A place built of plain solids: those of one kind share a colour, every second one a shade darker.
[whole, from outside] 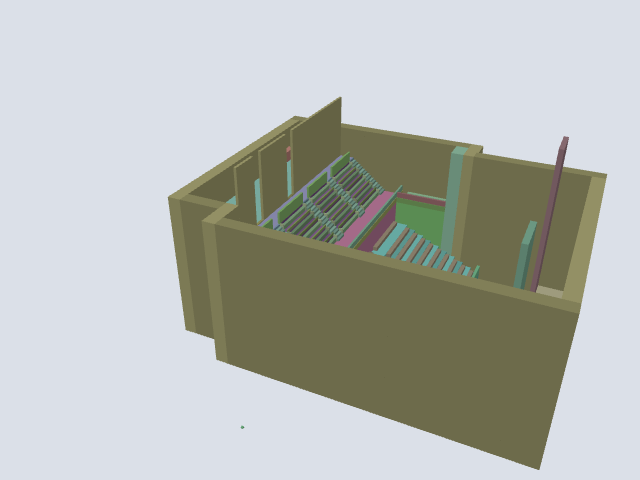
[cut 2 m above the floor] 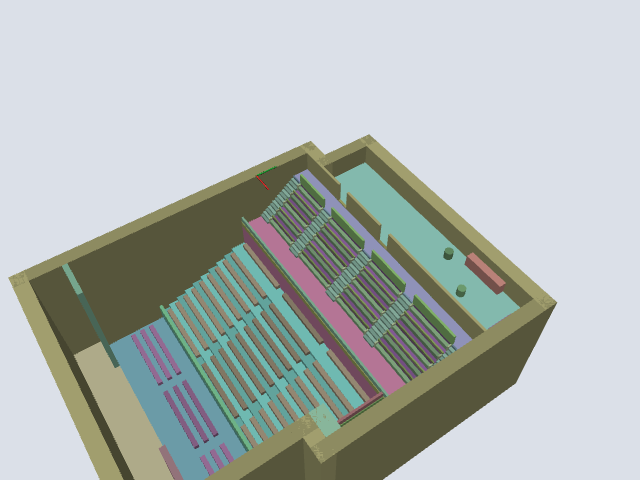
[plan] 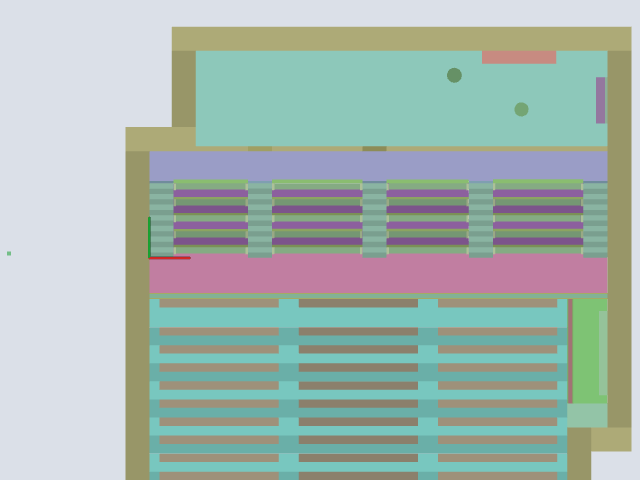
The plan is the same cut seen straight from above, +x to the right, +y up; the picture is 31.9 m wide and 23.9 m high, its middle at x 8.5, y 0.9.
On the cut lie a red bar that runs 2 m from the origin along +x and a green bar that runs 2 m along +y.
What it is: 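An old music hall's upper gallery; 5 rows of benches on tiers raked at 39 degrees, three risers of 213 mm to a row 0.80 m deep, in one bank; 5 stepped aisles, 1.20 m broad, run down between the bench ends or along a side wall to the front gangway, 1.75 m clear before the parapet; there one must stop and turn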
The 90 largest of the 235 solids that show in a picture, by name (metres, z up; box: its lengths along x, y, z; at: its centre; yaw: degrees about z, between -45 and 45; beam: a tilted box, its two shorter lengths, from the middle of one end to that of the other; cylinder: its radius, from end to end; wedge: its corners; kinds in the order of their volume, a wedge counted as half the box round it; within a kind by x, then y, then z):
{
 "wall_plaster_1": {"box": [1.2, 5.4, 13.99], "at": [-0.59, -18.54, -3.8]},
 "wall_plaster_2": {"box": [1.2, 7.9, 13.99], "at": [-0.59, -14.29, -3.8]},
 "wall_plaster_3": {"box": [1.2, 3.3, 13.99], "at": [-0.59, -11.09, -3.8]},
 "wall_plaster_4": {"box": [1.2, 3.3, 13.99], "at": [-0.59, -10.19, -3.8]},
 "wall_plaster_5": {"box": [1.2, 3.3, 13.99], "at": [-0.59, -9.29, -3.8]},
 "wall_plaster_6": {"box": [1.2, 3.3, 13.99], "at": [-0.59, -8.39, -3.8]},
 "wall_plaster_7": {"box": [1.2, 3.3, 13.99], "at": [-0.59, -7.49, -3.8]},
 "wall_plaster_8": {"box": [1.2, 3.3, 13.99], "at": [-0.59, -6.59, -3.8]},
 "wall_plaster_9": {"box": [1.2, 3.3, 13.99], "at": [-0.59, -5.69, -3.8]},
 "wall_plaster_10": {"box": [1.2, 3.3, 13.99], "at": [-0.59, -4.79, -3.8]},
 "wall_plaster_11": {"box": [1.2, 3.3, 13.99], "at": [-0.59, -3.89, -3.8]},
 "wall_plaster_12": {"box": [1.2, 3.8, 13.99], "at": [-0.59, -2.74, -3.8]},
 "wall_plaster_13": {"box": [1.2, 8.28, 13.99], "at": [-0.59, 0.9, -3.8]},
 "wall_plaster_14": {"box": [1.2, 3.88, 13.99], "at": [-0.59, 4.58, -3.8]},
 "wall_plaster_15": {"box": [3.5, 1.2, 13.99], "at": [0.56, 5.92, -3.8]},
 "wall_plaster_16": {"box": [1.2, 6.2, 13.99], "at": [1.71, 8.42, -3.8]},
 "wall_plaster_17": {"box": [2.6, 0.25, 17.3], "at": [3.61, 5.45, -2.15]},
 "wall_plaster_18": {"box": [4.5, 0.25, 17.3], "at": [8.36, 5.45, -2.15]},
 "wall_plaster_19": {"box": [23.2, 1.2, 13.99], "at": [10.41, -20.64, -3.8]},
 "wall_plaster_20": {"box": [22.9, 1.2, 13.99], "at": [12.56, 10.92, -3.8]},
 "wall_plaster_21": {"box": [11.0, 0.25, 17.3], "at": [17.31, 5.45, -2.15]},
 "wall_plaster_22": {"box": [1.2, 5.4, 13.99], "at": [21.41, -18.54, -3.8]},
 "wall_plaster_23": {"box": [1.2, 7.9, 13.99], "at": [21.41, -14.29, -3.8]},
 "wall_plaster_24": {"box": [1.2, 3.3, 13.99], "at": [21.41, -11.09, -3.8]},
 "wall_plaster_25": {"box": [1.2, 3.3, 13.99], "at": [21.41, -10.19, -3.8]},
 "wall_plaster_26": {"box": [1.2, 3.3, 13.99], "at": [21.41, -9.29, -3.8]},
 "wall_plaster_27": {"box": [1.2, 1.6, 13.99], "at": [21.41, -9.24, -3.8]},
 "wall_plaster_28": {"box": [3.2, 1.2, 13.99], "at": [22.41, -9.04, -3.8]},
 "wall_plaster_29": {"box": [1.2, 14.68, 13.99], "at": [23.41, -2.3, -3.8]},
 "wall_plaster_30": {"box": [1.2, 8.88, 13.99], "at": [23.41, 7.08, -3.8]},
 "floor_bay_lino_1": {"box": [20.5, 5.0, 10.79], "at": [12.56, 7.82, -5.4]},
 "floor_circ_carpet_1": {"box": [20.8, 0.9, 1.37], "at": [10.41, -11.09, -10.11]},
 "floor_circ_carpet_2": {"box": [20.8, 0.9, 1.79], "at": [10.41, -10.19, -9.9]},
 "floor_circ_carpet_3": {"box": [20.8, 0.9, 2.21], "at": [10.41, -9.29, -9.69]},
 "floor_circ_carpet_4": {"box": [20.8, 0.9, 2.63], "at": [10.41, -8.39, -9.48]},
 "floor_circ_carpet_5": {"box": [20.8, 0.9, 3.05], "at": [10.41, -7.49, -9.27]},
 "floor_circ_carpet_6": {"box": [20.8, 0.9, 3.47], "at": [10.41, -6.59, -9.06]},
 "floor_circ_carpet_7": {"box": [20.8, 0.9, 3.89], "at": [10.41, -5.69, -8.85]},
 "floor_circ_carpet_8": {"box": [20.8, 0.9, 4.31], "at": [10.41, -4.79, -8.64]},
 "floor_circ_carpet_9": {"box": [20.8, 0.9, 4.73], "at": [10.41, -3.89, -8.43]},
 "floor_circ_carpet_10": {"box": [20.8, 1.4, 5.15], "at": [10.41, -2.74, -8.22]},
 "floor_floorboards_1": {"box": [3.7, 0.8, 8.24], "at": [3.06, 0.94, -6.68]},
 "floor_floorboards_2": {"box": [3.7, 0.8, 8.88], "at": [3.06, 1.73, -6.36]},
 "floor_floorboards_3": {"box": [3.7, 0.8, 9.52], "at": [3.06, 2.53, -6.04]},
 "floor_floorboards_4": {"box": [3.7, 0.8, 10.16], "at": [3.06, 3.32, -5.72]},
 "floor_floorboards_5": {"box": [4.5, 0.8, 8.24], "at": [8.36, 0.94, -6.68]},
 "floor_floorboards_6": {"box": [4.5, 0.8, 8.88], "at": [8.36, 1.73, -6.36]},
 "floor_floorboards_7": {"box": [4.5, 0.8, 9.52], "at": [8.36, 2.53, -6.04]},
 "floor_floorboards_8": {"box": [4.5, 0.8, 10.16], "at": [8.36, 3.32, -5.72]},
 "floor_floorboards_9": {"box": [4.5, 0.12, 10.79], "at": [8.36, 3.78, -5.4]},
 "floor_floorboards_10": {"box": [4.1, 0.8, 8.24], "at": [13.86, 0.94, -6.68]},
 "floor_floorboards_11": {"box": [4.1, 0.8, 8.88], "at": [13.86, 1.73, -6.36]},
 "floor_floorboards_12": {"box": [4.1, 0.8, 9.52], "at": [13.86, 2.53, -6.04]},
 "floor_floorboards_13": {"box": [4.1, 0.8, 10.16], "at": [13.86, 3.32, -5.72]},
 "floor_floorboards_14": {"box": [4.1, 0.12, 10.79], "at": [13.86, 3.78, -5.4]},
 "floor_floorboards_15": {"box": [4.5, 0.8, 8.24], "at": [19.36, 0.94, -6.68]},
 "floor_floorboards_16": {"box": [4.5, 0.8, 8.88], "at": [19.36, 1.73, -6.36]},
 "floor_floorboards_17": {"box": [4.5, 0.8, 9.52], "at": [19.36, 2.53, -6.04]},
 "floor_floorboards_18": {"box": [4.5, 0.8, 10.16], "at": [19.36, 3.32, -5.72]},
 "floor_floorboards_19": {"box": [4.5, 0.12, 10.79], "at": [19.36, 3.78, -5.4]},
 "floor_hall0a_floorboards_1": {"box": [22.8, 2.58, 7.6], "at": [11.41, -0.75, -7.0]},
 "floor_rear_floorboards_1": {"box": [22.8, 1.48, 10.79], "at": [11.41, 4.58, -5.4]},
 "floor_slipe_floorboards_1": {"box": [2.0, 6.4, 7.6], "at": [21.81, -5.24, -7.0]},
 "floor_stage_floorboards_1": {"box": [20.8, 3.0, 1.55], "at": [10.41, -18.54, -10.02]},
 "floor_stalls_carpet_1": {"box": [20.8, 5.5, 0.4], "at": [10.41, -14.29, -10.6]},
 "wall_slipende_plaster_1": {"box": [2.0, 1.2, 13.99], "at": [21.81, -7.84, -3.8]},
 "wall_prose_plaster_1": {"box": [3.33, 0.45, 17.3], "at": [19.15, -17.26, -2.15]},
 "wall_prosw_plaster_1": {"box": [3.33, 0.45, 17.3], "at": [1.68, -17.26, -2.15]},
 "form_stalls_timber_1": {"box": [5.93, 0.42, 0.47], "at": [3.48, -14.75, -10.21]},
 "form_stalls_timber_2": {"box": [5.93, 0.42, 0.47], "at": [3.48, -13.85, -10.21]},
 "form_stalls_timber_3": {"box": [5.93, 0.42, 0.47], "at": [3.48, -12.95, -10.21]},
 "form_stalls_timber_4": {"box": [5.93, 0.42, 0.47], "at": [10.41, -14.75, -10.21]},
 "form_stalls_timber_5": {"box": [5.93, 0.42, 0.47], "at": [10.41, -13.85, -10.21]},
 "form_stalls_timber_6": {"box": [5.93, 0.42, 0.47], "at": [10.41, -12.95, -10.21]},
 "form_stalls_timber_7": {"box": [5.93, 0.42, 0.47], "at": [17.34, -14.75, -10.21]},
 "form_stalls_timber_8": {"box": [5.93, 0.42, 0.47], "at": [17.34, -13.85, -10.21]},
 "form_stalls_timber_9": {"box": [5.93, 0.42, 0.47], "at": [17.34, -12.95, -10.21]},
 "floor_sill_door_timber_1": {"box": [1.2, 0.25, 10.86], "at": [5.51, 5.45, -5.37]},
 "floor_sill_door_timber_2": {"box": [1.2, 0.25, 10.86], "at": [11.21, 5.45, -5.37]},
 "step_1": {"box": [1.2, 0.33, 3.03], "at": [0.61, 3.62, -1.73]},
 "step_2": {"box": [1.2, 0.33, 3.03], "at": [5.51, 3.62, -1.73]},
 "step_3": {"box": [1.2, 0.33, 3.03], "at": [11.21, 3.62, -1.73]},
 "step_4": {"box": [1.2, 0.33, 3.03], "at": [16.51, 3.62, -1.73]},
 "step_5": {"box": [1.2, 0.33, 3.03], "at": [22.21, 3.62, -1.73]},
 "parapet_circ_plaster_1": {"box": [20.8, 0.3, 0.9], "at": [10.41, -11.39, -9.03]},
 "parapet_front_plaster_1": {"box": [22.8, 0.3, 0.55], "at": [11.41, -1.89, -2.97]},
 "counter_timber_1": {"box": [3.7, 0.65, 1.16], "at": [18.41, 10.0, 0.53]},
 "rail_front_1": {"box": [22.8, 0.2, 0.55], "at": [11.41, -1.89, -2.42]},
 "form_circ_timber_1": {"box": [5.93, 0.42, 0.45], "at": [10.41, -3.65, -5.89]},
 "form_circ_timber_2": {"box": [5.93, 0.42, 0.45], "at": [10.41, -2.25, -5.47]}
}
